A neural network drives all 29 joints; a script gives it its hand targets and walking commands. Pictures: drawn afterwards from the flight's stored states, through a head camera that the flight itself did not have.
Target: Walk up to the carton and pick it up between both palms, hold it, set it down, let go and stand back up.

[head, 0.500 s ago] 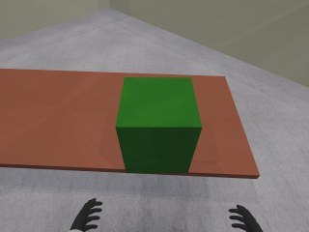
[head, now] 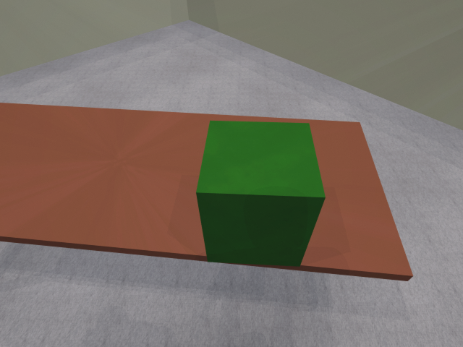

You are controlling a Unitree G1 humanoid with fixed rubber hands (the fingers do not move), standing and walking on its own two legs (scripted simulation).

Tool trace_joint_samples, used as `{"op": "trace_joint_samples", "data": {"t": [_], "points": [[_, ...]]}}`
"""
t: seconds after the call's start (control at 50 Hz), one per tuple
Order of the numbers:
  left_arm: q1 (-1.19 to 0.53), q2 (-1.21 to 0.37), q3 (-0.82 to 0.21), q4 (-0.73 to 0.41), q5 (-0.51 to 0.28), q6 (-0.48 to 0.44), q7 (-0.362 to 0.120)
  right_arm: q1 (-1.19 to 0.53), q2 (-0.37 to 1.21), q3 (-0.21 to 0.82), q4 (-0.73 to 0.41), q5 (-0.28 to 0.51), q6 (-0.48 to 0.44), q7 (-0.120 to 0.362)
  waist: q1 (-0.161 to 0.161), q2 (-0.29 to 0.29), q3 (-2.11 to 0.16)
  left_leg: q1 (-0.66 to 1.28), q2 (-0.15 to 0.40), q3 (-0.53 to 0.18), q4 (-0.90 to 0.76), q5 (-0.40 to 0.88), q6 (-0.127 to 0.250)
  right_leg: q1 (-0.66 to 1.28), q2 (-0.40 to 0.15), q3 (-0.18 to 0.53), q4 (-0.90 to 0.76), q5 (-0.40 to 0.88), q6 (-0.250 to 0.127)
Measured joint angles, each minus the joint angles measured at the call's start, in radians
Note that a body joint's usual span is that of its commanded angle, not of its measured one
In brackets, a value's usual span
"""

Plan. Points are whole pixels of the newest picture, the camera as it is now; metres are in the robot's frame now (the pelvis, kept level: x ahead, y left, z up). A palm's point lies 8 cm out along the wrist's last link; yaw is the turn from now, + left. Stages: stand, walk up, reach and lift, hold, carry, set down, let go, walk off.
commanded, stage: stand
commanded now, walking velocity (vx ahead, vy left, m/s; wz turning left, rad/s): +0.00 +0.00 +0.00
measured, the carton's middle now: (256, 195) +0.42 -0.03 +0.00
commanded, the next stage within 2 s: none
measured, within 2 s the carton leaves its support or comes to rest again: neither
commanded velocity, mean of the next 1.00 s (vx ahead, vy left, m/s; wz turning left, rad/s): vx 0.00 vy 0.00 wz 0.00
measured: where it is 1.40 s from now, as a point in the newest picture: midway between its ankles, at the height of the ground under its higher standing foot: outside the picture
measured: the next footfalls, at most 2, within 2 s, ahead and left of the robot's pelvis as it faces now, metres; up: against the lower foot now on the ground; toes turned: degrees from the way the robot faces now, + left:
none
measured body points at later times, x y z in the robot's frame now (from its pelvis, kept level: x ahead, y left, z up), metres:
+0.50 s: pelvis +0.00 -0.02 +0.00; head -0.02 -0.02 +0.45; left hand -0.07 +0.17 -0.16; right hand -0.04 -0.21 -0.17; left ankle +0.05 +0.08 -0.74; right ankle -0.05 -0.11 -0.74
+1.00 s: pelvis +0.01 -0.03 +0.00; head -0.01 -0.03 +0.45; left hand -0.06 +0.15 -0.17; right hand -0.02 -0.23 -0.17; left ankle +0.05 +0.08 -0.74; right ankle -0.05 -0.11 -0.74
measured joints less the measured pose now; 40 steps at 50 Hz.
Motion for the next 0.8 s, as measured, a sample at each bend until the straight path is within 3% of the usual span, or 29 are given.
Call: {"op": "trace_joint_samples", "data": {"t": [0.26,0.44,0.58,0.8], "points": [[0.032,-0.05,-0.011,0.136,-0.001,-0.005,0.012,0.018,0.043,0.01,0.102,0.011,0.004,-0.01,-0.007,0.008,0.001,0.008,0.002,-0.014,-0.007,0.008,-0.009,0.013,0.005,-0.013,-0.009,0.004,-0.008],[0.033,-0.085,-0.02,0.179,-0.006,-0.005,0.016,0.027,0.069,0.015,0.139,0.007,0.014,-0.016,-0.02,0.021,0.004,-0.009,0.013,-0.025,0.004,0.008,-0.021,0.002,0.017,-0.023,-0.008,0.006,-0.02],[0.019,-0.09,-0.019,0.187,-0.005,-0.011,0.01,0.027,0.086,0.029,0.166,0.007,0.002,-0.019,-0.004,0.016,0.012,-0.011,0.025,-0.034,0.026,-0.005,-0.032,0.012,0.031,-0.029,-0.01,0.002,-0.03],[0.004,-0.103,-0.025,0.208,-0.004,-0.019,0.014,-0.002,0.078,0.026,0.173,0.008,0.003,-0.024,-0.007,0.012,0.022,0.011,0.026,-0.039,0.029,-0.015,-0.036,0.038,0.033,-0.033,-0.013,-0.006,-0.036]]}}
